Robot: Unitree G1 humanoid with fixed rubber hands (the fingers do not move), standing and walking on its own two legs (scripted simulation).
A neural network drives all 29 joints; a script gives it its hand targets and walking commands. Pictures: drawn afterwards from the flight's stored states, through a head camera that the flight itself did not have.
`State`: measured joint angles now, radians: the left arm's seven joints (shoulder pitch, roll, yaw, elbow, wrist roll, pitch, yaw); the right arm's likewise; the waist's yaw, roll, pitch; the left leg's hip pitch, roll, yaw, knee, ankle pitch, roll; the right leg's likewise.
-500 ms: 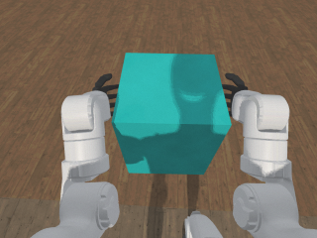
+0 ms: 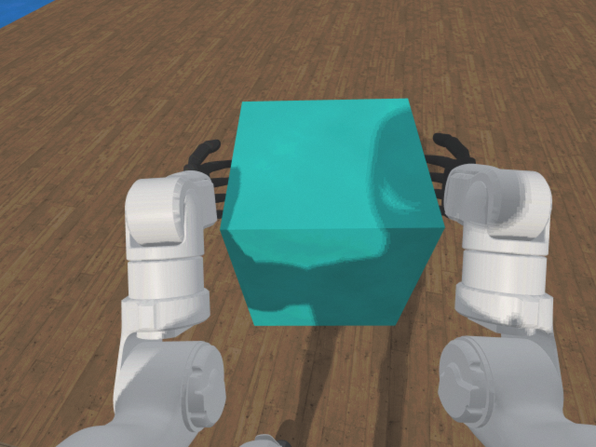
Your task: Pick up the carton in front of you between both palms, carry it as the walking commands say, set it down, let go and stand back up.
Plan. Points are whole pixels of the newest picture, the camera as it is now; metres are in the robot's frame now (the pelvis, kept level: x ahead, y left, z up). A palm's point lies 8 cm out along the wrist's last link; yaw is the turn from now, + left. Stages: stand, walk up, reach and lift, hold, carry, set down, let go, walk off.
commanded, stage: carry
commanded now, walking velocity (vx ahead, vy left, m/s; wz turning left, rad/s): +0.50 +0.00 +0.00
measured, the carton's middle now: (324, 221) +0.40 +0.01 +0.10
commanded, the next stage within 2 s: none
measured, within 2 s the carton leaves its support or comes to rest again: neither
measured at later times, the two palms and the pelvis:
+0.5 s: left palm (268, 64) +0.67 +0.12 +0.19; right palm (445, 70) +0.67 -0.18 +0.18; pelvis +0.30 -0.02 +0.01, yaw +0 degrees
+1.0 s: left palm (268, 61) +0.88 +0.15 +0.10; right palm (399, 59) +0.88 -0.15 +0.11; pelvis +0.60 +0.00 +0.02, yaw -2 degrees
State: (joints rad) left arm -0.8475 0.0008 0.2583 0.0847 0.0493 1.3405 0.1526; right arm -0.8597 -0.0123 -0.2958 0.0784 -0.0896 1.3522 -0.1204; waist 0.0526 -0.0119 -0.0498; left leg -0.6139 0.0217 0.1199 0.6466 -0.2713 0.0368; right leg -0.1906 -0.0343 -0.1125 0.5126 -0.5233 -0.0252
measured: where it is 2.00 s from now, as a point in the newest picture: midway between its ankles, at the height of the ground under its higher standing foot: (332, 217)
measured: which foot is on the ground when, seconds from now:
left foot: up 0.00-0.00, down 0.02-0.48, up 0.50-0.90, down 0.92-1.00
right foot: down 0.00-0.04, up 0.06-0.44, down 0.46-0.92, up 0.94-1.00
